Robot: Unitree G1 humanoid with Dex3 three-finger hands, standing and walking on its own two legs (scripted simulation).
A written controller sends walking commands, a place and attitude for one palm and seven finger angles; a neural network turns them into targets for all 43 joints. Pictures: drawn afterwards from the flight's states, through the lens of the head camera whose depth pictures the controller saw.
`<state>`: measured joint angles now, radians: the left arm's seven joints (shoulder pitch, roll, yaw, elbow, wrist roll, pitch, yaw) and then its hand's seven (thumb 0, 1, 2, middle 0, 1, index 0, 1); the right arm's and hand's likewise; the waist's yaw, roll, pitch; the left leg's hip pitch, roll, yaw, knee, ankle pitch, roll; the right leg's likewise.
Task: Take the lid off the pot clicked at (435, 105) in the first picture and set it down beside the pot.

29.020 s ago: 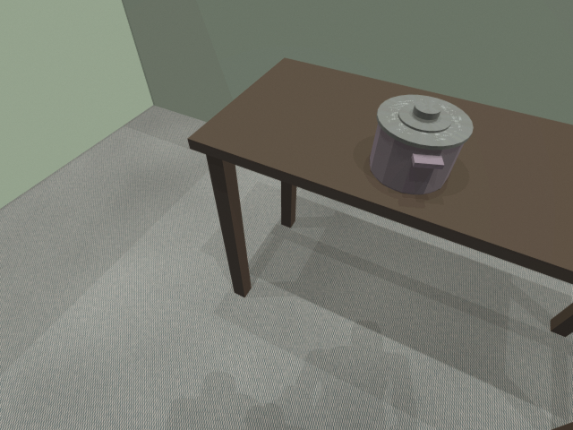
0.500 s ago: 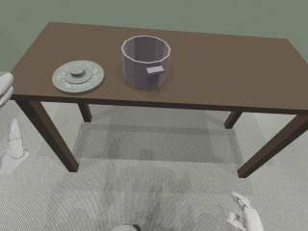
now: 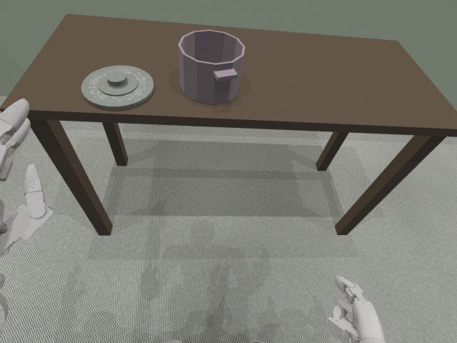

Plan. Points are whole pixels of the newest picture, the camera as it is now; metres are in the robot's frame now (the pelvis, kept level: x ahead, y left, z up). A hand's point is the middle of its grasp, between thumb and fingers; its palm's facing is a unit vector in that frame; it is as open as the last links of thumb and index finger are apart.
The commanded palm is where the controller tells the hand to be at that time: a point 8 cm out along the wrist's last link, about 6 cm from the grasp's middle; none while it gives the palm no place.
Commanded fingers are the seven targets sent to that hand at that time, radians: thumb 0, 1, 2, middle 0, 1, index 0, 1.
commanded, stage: stop stepping back and stand still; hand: left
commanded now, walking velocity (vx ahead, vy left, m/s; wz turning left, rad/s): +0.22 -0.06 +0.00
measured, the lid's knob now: (116, 78) +0.70 +0.32 +0.03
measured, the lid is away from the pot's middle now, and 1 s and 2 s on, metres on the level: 0.25 0.25 0.25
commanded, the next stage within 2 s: let the arm hang, fingers relaxed in 1.56 s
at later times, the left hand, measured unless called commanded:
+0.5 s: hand out of the picture +0.13 +0.24 +0.18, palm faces +0.37 -0.84 -0.39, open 7.4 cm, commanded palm +0.05 +0.28 +0.21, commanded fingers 0.00 0.90 0.90 -0.20 -0.30 -0.20 -0.30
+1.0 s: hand out of the picture +0.10 +0.19 -0.12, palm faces +0.08 -0.96 -0.28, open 7.4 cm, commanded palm none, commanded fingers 0.00 0.90 0.90 -0.20 -0.30 -0.20 -0.30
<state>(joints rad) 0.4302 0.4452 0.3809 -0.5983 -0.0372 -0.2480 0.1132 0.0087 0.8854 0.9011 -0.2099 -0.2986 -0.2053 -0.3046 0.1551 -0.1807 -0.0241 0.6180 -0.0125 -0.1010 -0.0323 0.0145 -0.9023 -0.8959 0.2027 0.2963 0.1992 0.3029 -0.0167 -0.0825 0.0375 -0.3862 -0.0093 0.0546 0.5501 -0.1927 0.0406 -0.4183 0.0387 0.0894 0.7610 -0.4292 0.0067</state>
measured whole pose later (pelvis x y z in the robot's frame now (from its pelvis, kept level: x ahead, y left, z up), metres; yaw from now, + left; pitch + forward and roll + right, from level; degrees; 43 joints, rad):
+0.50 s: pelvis -0.09 +0.01 +0.00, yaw -2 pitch -2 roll +1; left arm 0.55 0.37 0.37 -0.51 -0.05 -0.15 0.15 0.01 0.89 0.90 -0.21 -0.30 -0.20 -0.30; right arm 0.27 -0.22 -0.01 0.61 0.03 -0.09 -0.07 0.02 -0.90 -0.90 0.20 0.30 0.20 0.30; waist -0.06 -0.03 -0.05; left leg -0.22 0.03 0.02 0.55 -0.31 -0.01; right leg -0.32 -0.02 -0.02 0.62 -0.33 0.00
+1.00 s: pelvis -0.06 -0.02 -0.02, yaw +5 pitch +1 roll +3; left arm 0.23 0.24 0.06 0.52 0.02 0.04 0.01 0.01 0.91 0.90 -0.20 -0.30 -0.19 -0.30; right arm 0.23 -0.23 -0.02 0.76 -0.03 -0.01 0.01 0.01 -0.90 -0.90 0.20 0.30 0.20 0.30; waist -0.06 -0.05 0.00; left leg -0.38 -0.03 -0.02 0.73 -0.37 -0.02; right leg -0.39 -0.02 0.09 0.75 -0.33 -0.01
